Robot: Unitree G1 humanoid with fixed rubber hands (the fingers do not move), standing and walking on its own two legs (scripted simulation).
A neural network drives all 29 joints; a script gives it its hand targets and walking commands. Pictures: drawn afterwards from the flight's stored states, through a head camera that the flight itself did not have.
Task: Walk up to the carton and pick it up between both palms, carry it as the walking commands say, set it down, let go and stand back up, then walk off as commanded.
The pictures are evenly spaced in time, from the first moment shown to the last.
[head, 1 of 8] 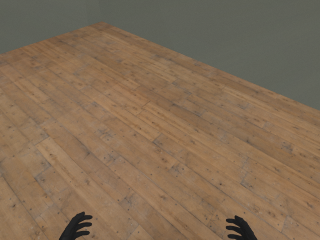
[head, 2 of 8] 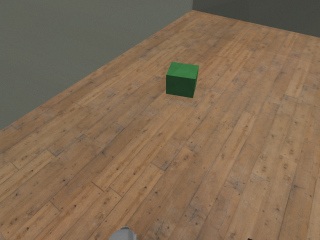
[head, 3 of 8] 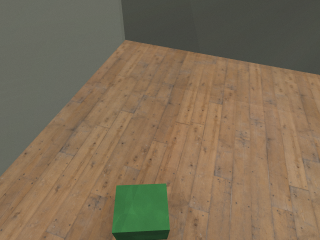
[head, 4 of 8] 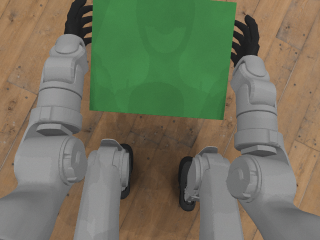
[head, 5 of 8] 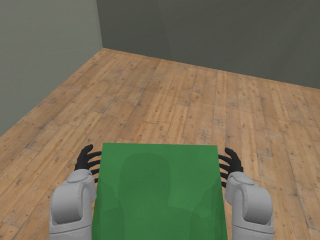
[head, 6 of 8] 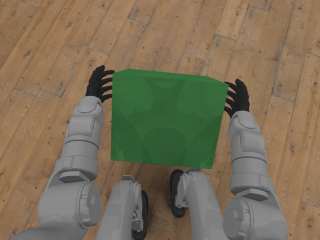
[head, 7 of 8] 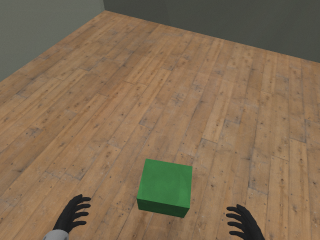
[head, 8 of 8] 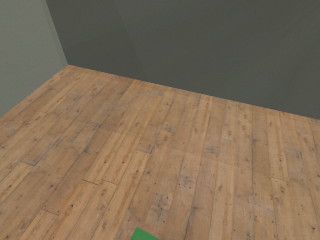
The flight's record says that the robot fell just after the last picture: no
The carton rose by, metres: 0.65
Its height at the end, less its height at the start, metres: +0.00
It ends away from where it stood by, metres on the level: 0.78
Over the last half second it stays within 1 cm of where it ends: yes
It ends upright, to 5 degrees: yes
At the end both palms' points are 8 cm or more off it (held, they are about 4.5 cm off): yes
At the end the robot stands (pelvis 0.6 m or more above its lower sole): yes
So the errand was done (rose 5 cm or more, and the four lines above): yes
